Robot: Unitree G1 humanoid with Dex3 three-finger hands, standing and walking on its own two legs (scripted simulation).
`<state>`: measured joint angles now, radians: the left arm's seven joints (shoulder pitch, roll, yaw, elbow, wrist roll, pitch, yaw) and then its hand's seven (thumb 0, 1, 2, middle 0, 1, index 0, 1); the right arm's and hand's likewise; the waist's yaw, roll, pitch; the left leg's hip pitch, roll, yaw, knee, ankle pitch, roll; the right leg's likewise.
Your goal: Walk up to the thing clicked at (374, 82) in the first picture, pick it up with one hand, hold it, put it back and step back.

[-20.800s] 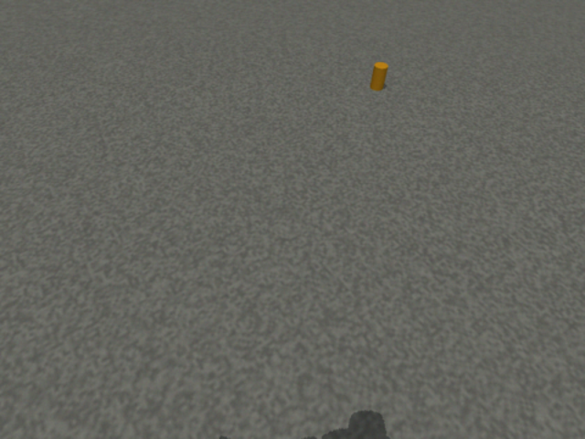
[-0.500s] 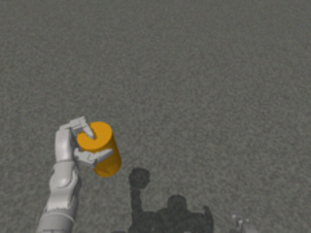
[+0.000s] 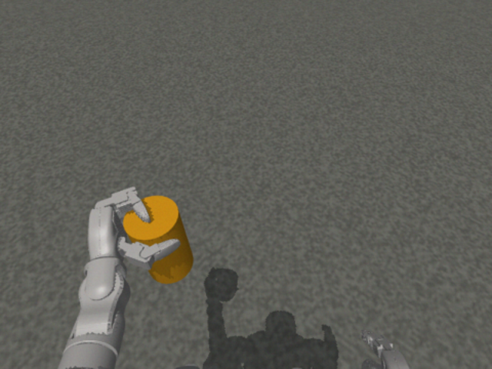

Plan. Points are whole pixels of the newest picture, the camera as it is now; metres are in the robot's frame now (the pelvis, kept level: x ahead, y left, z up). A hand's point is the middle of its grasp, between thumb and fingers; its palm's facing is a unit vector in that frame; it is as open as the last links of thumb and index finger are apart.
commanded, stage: hold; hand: left
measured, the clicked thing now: (162, 241) +0.33 +0.15 -0.02
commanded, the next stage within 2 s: crouch in 0.48 s
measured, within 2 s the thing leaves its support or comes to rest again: neither
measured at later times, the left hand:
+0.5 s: hand (145, 218) +0.34 +0.17 +0.05, palm faces +0.20 -0.98 -0.02, open 7.7 cm
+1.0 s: hand (152, 234) +0.36 +0.18 -0.04, palm faces +0.25 -0.97 -0.03, open 8.0 cm
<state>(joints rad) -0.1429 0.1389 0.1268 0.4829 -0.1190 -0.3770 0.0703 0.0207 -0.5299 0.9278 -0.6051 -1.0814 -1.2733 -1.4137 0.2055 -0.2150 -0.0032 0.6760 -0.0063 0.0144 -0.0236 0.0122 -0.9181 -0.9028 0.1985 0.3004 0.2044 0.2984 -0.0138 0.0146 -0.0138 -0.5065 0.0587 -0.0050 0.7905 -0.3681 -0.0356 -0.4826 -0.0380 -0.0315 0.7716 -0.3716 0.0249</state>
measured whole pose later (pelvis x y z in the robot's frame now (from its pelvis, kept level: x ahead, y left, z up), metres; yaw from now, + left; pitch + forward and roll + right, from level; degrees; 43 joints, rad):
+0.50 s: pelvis +0.00 +0.00 +0.00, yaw +0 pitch +5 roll -1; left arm -0.16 0.14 0.14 0.48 -0.12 -0.37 0.08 0.02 -0.53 0.92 -0.61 -1.07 -1.27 -1.40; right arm 0.22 -0.21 -0.01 0.68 -0.01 0.02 -0.02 0.01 -0.92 -0.90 0.20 0.30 0.20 0.30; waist -0.02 0.01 -0.01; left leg -0.51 0.06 0.00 0.79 -0.37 -0.03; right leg -0.48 -0.04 -0.03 0.77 -0.37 0.03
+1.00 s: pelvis -0.01 +0.00 -0.04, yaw +0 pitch +16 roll -1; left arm -0.34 0.18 0.24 0.80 -0.09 -0.60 0.07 0.02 -0.49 0.94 -0.58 -1.06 -1.18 -1.33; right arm 0.19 -0.22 -0.03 0.70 -0.05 0.00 0.02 0.01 -0.90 -0.90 0.20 0.30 0.21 0.30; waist -0.05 -0.02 -0.07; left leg -0.88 0.06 -0.02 1.06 -0.45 -0.04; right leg -0.85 -0.04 -0.03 1.04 -0.46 0.02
